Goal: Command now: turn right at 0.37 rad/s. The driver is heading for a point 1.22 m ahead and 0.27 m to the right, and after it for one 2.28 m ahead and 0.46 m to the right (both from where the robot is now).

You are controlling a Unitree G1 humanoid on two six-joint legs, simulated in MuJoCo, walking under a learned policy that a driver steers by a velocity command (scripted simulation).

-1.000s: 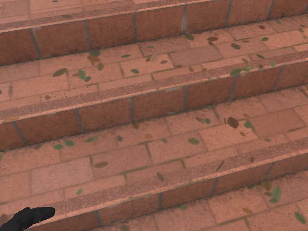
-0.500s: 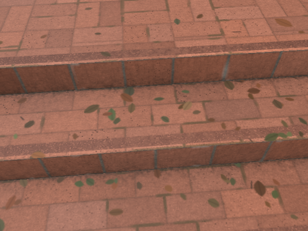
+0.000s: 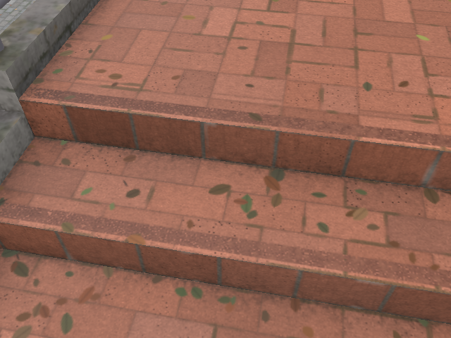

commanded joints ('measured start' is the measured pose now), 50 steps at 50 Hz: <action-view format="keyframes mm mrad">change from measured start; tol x32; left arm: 1 -44 76 25 -94 -3 -28 -6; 42 -286 26 -17 -168 11 -107 -57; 50 73 263 71 -95 62 -127 48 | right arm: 1 41 -205 -78 -35 9 3 -12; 50 93 -116 -104 19 75 -71 33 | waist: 1 -38 105 -55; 6 71 -338 -56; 24 -28 -208 -125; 27 -7 356 -144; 45 31 219 -16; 50 95 -260 -268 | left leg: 1 81 301 -174 -85 392 165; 6 -404 -32 -25 481 -325 -86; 15 -429 -8 -114 733 -58 -93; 25 101 -29 -116 -154 50 -70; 29 90 317 -783 -415 -748 154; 44 -93 68 -593 -343 -70 205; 47 -337 -11 -503 50 325 143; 50 -813 -10 -180 965 -135 41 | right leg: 1 18 18 -40 -104 -32 -32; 7 316 -304 713 -613 510 -382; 24 139 3 539 -428 474 -168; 27 -308 217 150 123 -174 -42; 29 -357 149 210 409 -17 -26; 39 -334 66 -2 141 90 1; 47 679 62 8 -560 206 -48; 50 808 -495 684 -658 -112 -175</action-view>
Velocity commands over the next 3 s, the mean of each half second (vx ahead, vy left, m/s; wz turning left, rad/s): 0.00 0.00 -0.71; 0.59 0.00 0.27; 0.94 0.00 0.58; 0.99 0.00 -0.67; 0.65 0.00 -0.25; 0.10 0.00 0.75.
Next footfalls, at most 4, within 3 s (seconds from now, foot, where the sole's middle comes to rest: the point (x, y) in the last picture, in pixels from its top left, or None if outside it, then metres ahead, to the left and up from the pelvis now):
0.10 right None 0.06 -0.11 -0.77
0.50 left None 0.11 0.06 -0.77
0.96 right None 0.11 -0.17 -0.77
1.32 left None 0.44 -0.03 -0.62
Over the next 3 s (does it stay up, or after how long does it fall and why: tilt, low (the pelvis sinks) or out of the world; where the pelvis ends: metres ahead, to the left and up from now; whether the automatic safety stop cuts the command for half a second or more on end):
stays up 1.44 -0.26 0.44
